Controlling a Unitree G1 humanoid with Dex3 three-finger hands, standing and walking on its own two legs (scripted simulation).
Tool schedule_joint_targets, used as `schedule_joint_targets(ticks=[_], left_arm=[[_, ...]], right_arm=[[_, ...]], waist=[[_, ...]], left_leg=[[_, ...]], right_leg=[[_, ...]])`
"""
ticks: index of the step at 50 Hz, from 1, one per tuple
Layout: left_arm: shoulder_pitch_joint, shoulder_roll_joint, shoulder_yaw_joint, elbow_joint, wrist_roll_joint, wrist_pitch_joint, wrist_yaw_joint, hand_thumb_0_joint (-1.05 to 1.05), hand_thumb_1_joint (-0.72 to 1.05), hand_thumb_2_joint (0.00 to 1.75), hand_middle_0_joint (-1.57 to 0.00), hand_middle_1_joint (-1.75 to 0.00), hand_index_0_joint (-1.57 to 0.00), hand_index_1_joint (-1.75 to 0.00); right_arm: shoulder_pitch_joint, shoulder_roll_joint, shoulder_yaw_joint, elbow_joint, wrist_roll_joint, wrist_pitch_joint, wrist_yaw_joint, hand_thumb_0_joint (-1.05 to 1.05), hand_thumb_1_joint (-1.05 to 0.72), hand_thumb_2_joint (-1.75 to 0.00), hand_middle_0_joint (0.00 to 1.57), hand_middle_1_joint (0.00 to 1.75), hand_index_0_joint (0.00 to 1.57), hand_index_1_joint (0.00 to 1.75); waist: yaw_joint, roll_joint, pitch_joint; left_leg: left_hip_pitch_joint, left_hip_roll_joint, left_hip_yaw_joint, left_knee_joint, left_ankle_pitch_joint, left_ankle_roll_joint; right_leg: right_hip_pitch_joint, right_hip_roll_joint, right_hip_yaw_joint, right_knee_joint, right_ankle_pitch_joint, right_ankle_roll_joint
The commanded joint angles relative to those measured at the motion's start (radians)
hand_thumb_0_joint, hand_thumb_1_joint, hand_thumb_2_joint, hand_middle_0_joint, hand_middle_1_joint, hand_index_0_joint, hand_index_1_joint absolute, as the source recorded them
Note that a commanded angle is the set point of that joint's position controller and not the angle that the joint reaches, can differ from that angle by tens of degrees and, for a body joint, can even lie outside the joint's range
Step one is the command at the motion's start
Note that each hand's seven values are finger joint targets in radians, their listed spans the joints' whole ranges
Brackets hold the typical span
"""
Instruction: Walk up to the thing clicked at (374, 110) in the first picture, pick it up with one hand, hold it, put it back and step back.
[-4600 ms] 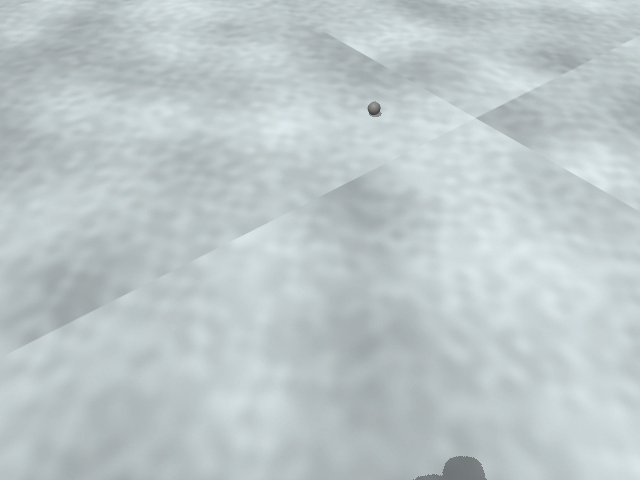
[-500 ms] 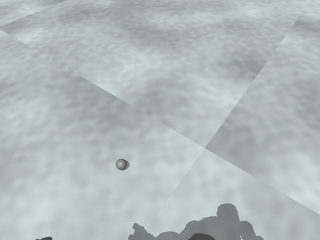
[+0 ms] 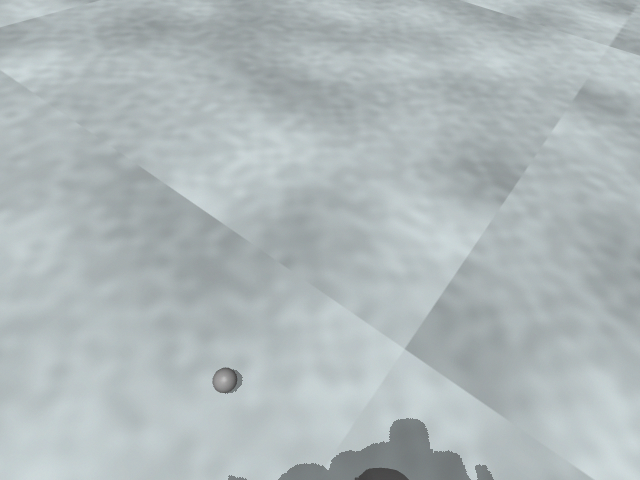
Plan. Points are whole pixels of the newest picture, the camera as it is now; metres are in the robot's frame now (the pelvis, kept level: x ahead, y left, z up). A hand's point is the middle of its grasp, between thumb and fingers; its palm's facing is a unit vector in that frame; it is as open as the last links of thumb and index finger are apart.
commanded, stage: walk up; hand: left
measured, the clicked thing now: (224, 380) +0.51 +0.24 -0.72
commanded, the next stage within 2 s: stand in 1.88 s
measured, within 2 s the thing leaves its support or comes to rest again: neither
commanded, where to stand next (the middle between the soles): +0.17 +0.01 m, yaw +0 degrees
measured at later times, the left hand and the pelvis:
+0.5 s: hand (111, 463) +0.18 +0.27 -0.14, palm faces -0.04 -0.91 -0.41, open 7.3 cm; pelvis +0.10 +0.00 -0.01, yaw +0 degrees
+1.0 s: hand (126, 435) +0.21 +0.26 -0.14, palm faces -0.01 -0.94 -0.34, open 7.3 cm; pelvis +0.15 +0.01 +0.01, yaw +0 degrees
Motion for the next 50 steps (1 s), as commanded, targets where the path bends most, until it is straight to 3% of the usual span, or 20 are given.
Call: schedule_joint_targets(ticks=[1,3,7,9,10,11,12,13,17,21,23,24,25,26,27,29,32,35,42,50], left_arm=[[0.031,0.172,0.059,-0.073,0.002,-0.034,0.002,0.00,0.90,0.90,-0.20,-0.30,-0.20,-0.30],[-0.012,0.156,0.059,-0.087,0.008,-0.031,-0.004,0.00,0.90,0.90,-0.20,-0.30,-0.20,-0.30],[0.002,0.111,0.056,-0.065,0.006,-0.034,0.015,0.00,0.90,0.90,-0.20,-0.30,-0.20,-0.30],[0.050,0.132,0.063,-0.036,0.011,-0.044,0.029,0.00,0.90,0.90,-0.20,-0.30,-0.20,-0.30],[0.059,0.176,0.074,-0.036,0.016,-0.050,0.037,0.00,0.90,0.90,-0.20,-0.30,-0.20,-0.30],[0.112,0.264,0.105,-0.053,0.018,-0.055,0.036,0.00,0.90,0.90,-0.20,-0.30,-0.20,-0.30],[0.092,0.315,0.108,-0.065,0.006,-0.051,0.034,0.00,0.90,0.90,-0.20,-0.30,-0.20,-0.30],[0.053,0.302,0.105,-0.079,0.003,-0.045,0.036,0.00,0.90,0.90,-0.20,-0.30,-0.20,-0.30],[-0.038,0.235,0.080,-0.092,0.016,-0.036,0.042,0.00,0.90,0.90,-0.20,-0.30,-0.20,-0.30],[-0.101,0.206,0.066,-0.092,0.021,-0.024,0.039,0.00,0.90,0.90,-0.20,-0.30,-0.20,-0.30],[-0.150,0.190,0.053,-0.087,0.008,-0.009,0.037,0.00,0.90,0.90,-0.20,-0.30,-0.20,-0.30],[-0.154,0.152,0.036,-0.082,0.001,-0.003,0.036,0.00,0.90,0.90,-0.20,-0.30,-0.20,-0.30],[-0.142,0.109,0.021,-0.080,-0.005,0.002,0.035,0.00,0.90,0.90,-0.20,-0.30,-0.20,-0.30],[-0.118,0.081,0.010,-0.064,-0.015,0.013,0.033,0.00,0.90,0.90,-0.20,-0.30,-0.20,-0.30],[-0.114,0.150,0.034,-0.021,-0.011,0.020,0.040,0.00,0.90,0.90,-0.20,-0.30,-0.20,-0.30],[-0.094,0.132,0.030,0.022,-0.006,0.015,0.033,0.00,0.90,0.90,-0.20,-0.30,-0.20,-0.30],[-0.113,0.154,0.028,0.066,-0.004,0.005,0.033,0.00,0.90,0.90,-0.20,-0.30,-0.20,-0.30],[-0.166,0.149,0.014,0.083,-0.004,0.001,0.033,0.00,0.90,0.90,-0.20,-0.30,-0.20,-0.30],[-0.206,0.146,0.001,0.148,-0.013,-0.008,0.041,0.00,0.90,0.90,-0.20,-0.30,-0.20,-0.30],[-0.271,0.117,-0.007,0.184,-0.009,0.002,0.042,0.00,0.90,0.90,-0.20,-0.30,-0.20,-0.30]], right_arm=[[0.042,-0.282,-0.076,-0.070,0.000,-0.018,-0.031,0.00,-0.90,-0.90,0.20,0.30,0.20,0.30],[0.040,-0.286,-0.074,-0.079,-0.001,-0.016,-0.031,0.00,-0.90,-0.90,0.20,0.30,0.20,0.30],[-0.022,-0.252,-0.049,-0.087,0.008,0.006,-0.040,0.00,-0.90,-0.90,0.20,0.30,0.20,0.30],[-0.036,-0.201,-0.030,-0.088,0.021,0.020,-0.044,0.00,-0.90,-0.90,0.20,0.30,0.20,0.30],[-0.015,-0.160,-0.013,-0.087,0.027,0.023,-0.047,0.00,-0.90,-0.90,0.20,0.30,0.20,0.30],[0.037,-0.130,-0.004,-0.107,0.026,0.023,-0.041,0.00,-0.90,-0.90,0.20,0.30,0.20,0.30],[0.038,-0.200,-0.028,-0.083,0.014,0.040,-0.050,0.00,-0.90,-0.90,0.20,0.30,0.20,0.30],[0.013,-0.247,-0.044,-0.063,0.005,0.048,-0.058,0.00,-0.90,-0.90,0.20,0.30,0.20,0.30],[0.057,-0.217,-0.038,0.004,0.004,0.047,-0.048,0.00,-0.90,-0.90,0.20,0.30,0.20,0.30],[0.038,-0.174,-0.029,0.040,0.002,0.046,-0.042,0.00,-0.90,-0.90,0.20,0.30,0.20,0.30],[0.052,-0.172,-0.032,0.069,-0.002,0.038,-0.051,0.00,-0.90,-0.90,0.20,0.30,0.20,0.30],[0.049,-0.185,-0.036,0.077,-0.007,0.032,-0.057,0.00,-0.90,-0.90,0.20,0.30,0.20,0.30],[0.010,-0.222,-0.040,0.063,-0.015,0.026,-0.062,0.00,-0.90,-0.90,0.20,0.30,0.20,0.30],[-0.094,-0.274,-0.041,0.027,-0.012,0.019,-0.062,0.00,-0.90,-0.90,0.20,0.30,0.20,0.30],[-0.146,-0.307,-0.042,0.025,-0.003,0.024,-0.057,0.00,-0.90,-0.90,0.20,0.30,0.20,0.30],[-0.207,-0.247,-0.016,0.039,-0.001,0.032,-0.056,0.00,-0.90,-0.90,0.20,0.30,0.20,0.30],[-0.197,-0.217,0.000,0.073,0.005,0.036,-0.050,0.00,-0.90,-0.90,0.20,0.30,0.20,0.30],[-0.214,-0.211,0.006,0.098,0.006,0.038,-0.051,0.00,-0.90,-0.90,0.20,0.30,0.20,0.30],[-0.249,-0.189,0.011,0.155,0.024,0.033,-0.060,0.00,-0.90,-0.90,0.20,0.30,0.20,0.30],[-0.309,-0.174,0.008,0.212,0.021,0.046,-0.059,0.00,-0.90,-0.90,0.20,0.30,0.20,0.30]], waist=[[-0.011,0.239,-0.026],[-0.015,0.227,-0.001],[0.023,0.206,-0.046],[0.055,0.104,-0.108],[0.069,-0.004,-0.135],[0.073,-0.183,-0.186],[0.075,-0.145,-0.160],[0.070,-0.083,-0.102],[0.030,-0.125,-0.053],[0.020,-0.140,-0.081],[-0.015,-0.090,-0.106],[-0.022,-0.037,-0.104],[-0.014,0.067,-0.101],[0.028,0.187,-0.071],[0.026,0.190,-0.020],[0.059,0.137,-0.004],[0.042,0.182,-0.039],[0.027,0.152,-0.049],[0.016,0.075,-0.153],[0.012,0.041,-0.124]], left_leg=[[0.158,0.250,-0.253,-0.278,0.167,0.224],[0.101,0.257,-0.226,-0.286,0.166,0.233],[0.004,0.214,-0.124,-0.123,0.438,0.185],[-0.032,0.139,-0.066,0.045,0.310,0.116],[-0.096,0.086,-0.027,0.161,0.151,0.073],[-0.247,-0.005,0.004,0.369,-0.187,0.042],[-0.293,-0.029,-0.057,0.484,-0.386,0.033],[-0.329,0.012,-0.113,0.534,-0.385,0.029],[-0.239,0.041,-0.100,0.380,-0.213,0.011],[-0.058,0.008,-0.051,0.148,-0.139,0.000],[0.094,-0.016,-0.023,0.012,0.016,0.006],[0.135,-0.007,-0.053,-0.038,0.044,0.014],[0.133,0.095,-0.204,-0.147,-0.008,0.038],[0.007,0.250,-0.466,-0.293,-0.232,0.103],[-0.165,0.290,-0.481,-0.326,-0.350,0.166],[-0.175,0.186,-0.319,-0.263,-0.316,0.106],[-0.132,0.130,-0.252,-0.229,-0.262,0.046],[-0.048,0.119,-0.233,-0.232,-0.196,0.038],[0.145,0.105,-0.159,-0.160,0.275,0.028],[0.172,0.102,-0.148,-0.255,0.222,0.014]], right_leg=[[-0.135,-0.062,-0.005,-0.136,0.029,0.024],[-0.090,-0.062,-0.024,-0.214,0.071,0.025],[0.122,0.003,-0.081,-0.378,0.234,0.019],[0.290,0.036,-0.078,-0.517,0.366,0.001],[0.366,-0.023,-0.001,-0.560,0.382,-0.025],[0.475,-0.240,0.341,-0.648,0.198,-0.108],[0.401,-0.389,0.574,-0.738,0.017,-0.241],[0.353,-0.397,0.596,-0.742,-0.074,-0.277],[0.194,-0.225,0.280,-0.705,0.026,-0.185],[0.085,-0.184,0.150,-0.636,0.182,-0.160],[-0.011,-0.172,0.110,-0.543,0.142,-0.125],[-0.055,-0.154,0.097,-0.502,0.114,-0.088],[-0.092,-0.106,0.058,-0.438,0.072,-0.047],[-0.066,-0.008,-0.002,-0.369,-0.038,0.009],[0.078,-0.008,-0.002,-0.287,-0.110,0.012],[0.152,-0.007,-0.005,-0.419,-0.010,0.002],[0.206,-0.024,0.034,-0.524,0.093,-0.002],[0.183,-0.041,0.052,-0.560,0.138,-0.003],[0.253,-0.088,0.055,-0.620,0.445,0.008],[0.278,-0.098,0.051,-0.703,0.404,0.022]])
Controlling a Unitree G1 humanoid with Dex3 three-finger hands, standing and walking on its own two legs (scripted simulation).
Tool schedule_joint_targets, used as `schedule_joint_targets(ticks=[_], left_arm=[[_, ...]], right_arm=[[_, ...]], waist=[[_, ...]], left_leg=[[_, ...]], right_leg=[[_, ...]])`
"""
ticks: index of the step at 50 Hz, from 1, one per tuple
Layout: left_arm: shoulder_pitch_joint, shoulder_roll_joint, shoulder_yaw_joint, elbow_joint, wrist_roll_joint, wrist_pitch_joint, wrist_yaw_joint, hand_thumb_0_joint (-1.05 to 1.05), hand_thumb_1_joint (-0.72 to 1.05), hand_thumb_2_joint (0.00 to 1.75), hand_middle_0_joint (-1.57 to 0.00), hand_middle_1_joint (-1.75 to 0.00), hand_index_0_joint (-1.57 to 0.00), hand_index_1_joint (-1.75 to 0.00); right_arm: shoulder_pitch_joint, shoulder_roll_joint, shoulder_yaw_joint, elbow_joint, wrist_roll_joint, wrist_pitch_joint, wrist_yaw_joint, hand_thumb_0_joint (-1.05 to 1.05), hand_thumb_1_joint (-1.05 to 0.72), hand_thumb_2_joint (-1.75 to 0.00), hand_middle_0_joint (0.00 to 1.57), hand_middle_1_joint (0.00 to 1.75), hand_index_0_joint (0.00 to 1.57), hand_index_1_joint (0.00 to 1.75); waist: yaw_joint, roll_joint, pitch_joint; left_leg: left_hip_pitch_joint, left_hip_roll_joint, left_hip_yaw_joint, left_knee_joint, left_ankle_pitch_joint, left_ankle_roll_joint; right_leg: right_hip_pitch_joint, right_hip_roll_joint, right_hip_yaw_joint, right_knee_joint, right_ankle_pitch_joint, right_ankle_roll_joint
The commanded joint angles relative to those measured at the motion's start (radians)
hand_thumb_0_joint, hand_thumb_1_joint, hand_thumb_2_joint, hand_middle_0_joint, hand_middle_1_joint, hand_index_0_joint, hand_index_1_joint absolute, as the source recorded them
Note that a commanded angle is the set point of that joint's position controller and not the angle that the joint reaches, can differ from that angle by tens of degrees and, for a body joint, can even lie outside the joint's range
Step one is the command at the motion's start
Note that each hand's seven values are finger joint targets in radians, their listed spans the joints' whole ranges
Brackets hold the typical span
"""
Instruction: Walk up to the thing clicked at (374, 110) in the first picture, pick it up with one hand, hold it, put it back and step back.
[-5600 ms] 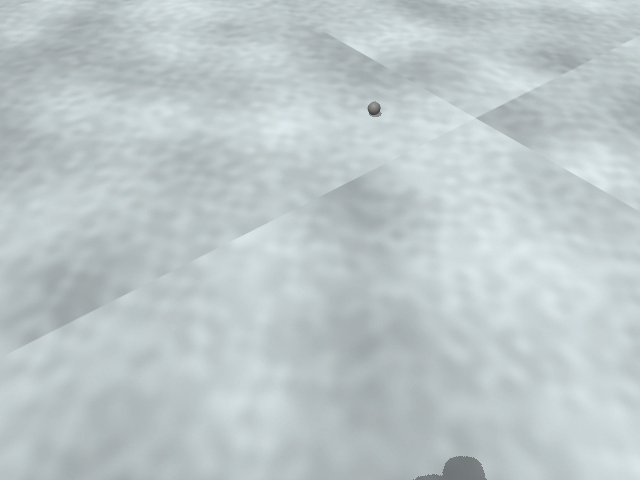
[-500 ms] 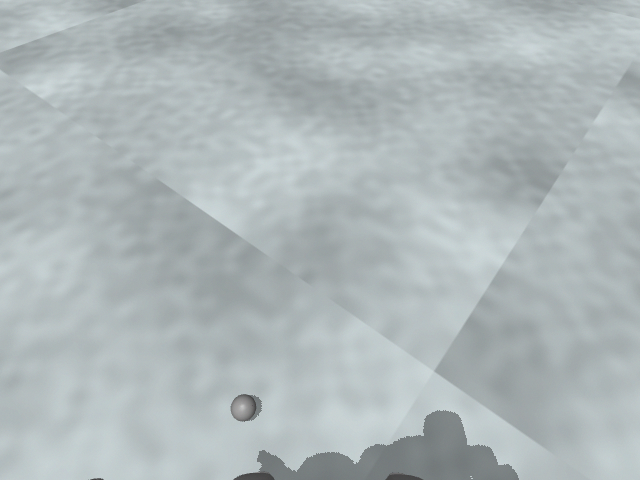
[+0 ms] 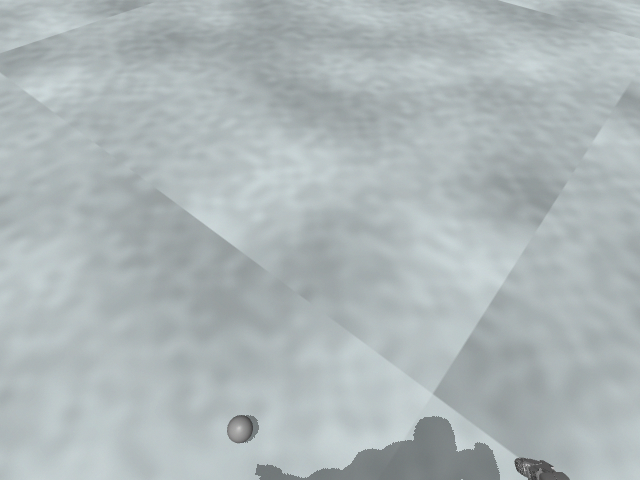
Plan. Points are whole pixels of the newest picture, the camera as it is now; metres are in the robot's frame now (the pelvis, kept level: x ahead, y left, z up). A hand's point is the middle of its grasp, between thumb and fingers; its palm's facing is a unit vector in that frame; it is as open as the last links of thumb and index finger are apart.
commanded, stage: walk up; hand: left
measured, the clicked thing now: (240, 428) +0.37 +0.23 -0.74
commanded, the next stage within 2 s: stand in 0.88 s
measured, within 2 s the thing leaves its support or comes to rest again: neither
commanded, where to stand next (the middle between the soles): +0.03 +0.00 m, yaw +0 degrees
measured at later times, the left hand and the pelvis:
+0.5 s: hand out of the picture +0.10 +0.25 -0.15, palm faces -0.05 -0.94 -0.33, open 7.3 cm; pelvis +0.01 +0.00 +0.01, yaw -1 degrees
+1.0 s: hand out of the picture +0.09 +0.25 -0.15, palm faces -0.03 -0.94 -0.33, open 7.3 cm; pelvis +0.01 +0.00 +0.01, yaw +0 degrees
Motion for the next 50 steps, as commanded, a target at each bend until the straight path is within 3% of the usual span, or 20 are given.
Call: schedule_joint_targets(ticks=[1,19,41,50], left_arm=[[-0.049,0.203,0.043,-0.035,0.003,-0.023,0.019,0.00,0.90,0.90,-0.20,-0.30,-0.20,-0.30],[-0.089,0.196,0.056,-0.026,0.014,-0.014,0.014,0.00,0.90,0.90,-0.20,-0.30,-0.20,-0.30],[-0.071,0.191,0.061,-0.035,0.021,-0.011,0.014,0.00,0.90,0.90,-0.20,-0.30,-0.20,-0.30],[-0.057,0.201,0.062,-0.046,0.020,-0.012,0.015,0.00,0.90,0.90,-0.20,-0.30,-0.20,-0.30]], right_arm=[[-0.037,-0.221,-0.048,-0.020,-0.002,-0.014,-0.017,0.00,-0.90,-0.90,0.20,0.30,0.20,0.30],[-0.030,-0.210,-0.043,0.012,-0.013,-0.019,-0.014,0.00,-0.90,-0.90,0.20,0.30,0.20,0.30],[0.009,-0.207,-0.045,0.005,-0.016,-0.015,-0.016,0.00,-0.90,-0.90,0.20,0.30,0.20,0.30],[0.008,-0.206,-0.045,-0.004,-0.020,-0.019,-0.019,0.00,-0.90,-0.90,0.20,0.30,0.20,0.30]], waist=[[-0.017,-0.015,-0.131],[-0.019,-0.004,-0.108],[-0.025,-0.014,-0.111],[-0.030,0.000,-0.115]], left_leg=[[0.094,0.116,-0.090,-0.119,0.198,0.036],[0.075,0.108,-0.083,-0.204,0.123,0.018],[0.085,0.107,-0.083,-0.197,0.105,0.026],[0.099,0.117,-0.091,-0.192,0.177,0.011]], right_leg=[[0.038,-0.098,0.081,-0.099,0.209,-0.046],[0.084,-0.093,0.083,-0.157,0.154,-0.033],[0.074,-0.087,0.080,-0.165,0.135,-0.033],[0.081,-0.103,0.088,-0.169,0.158,-0.039]])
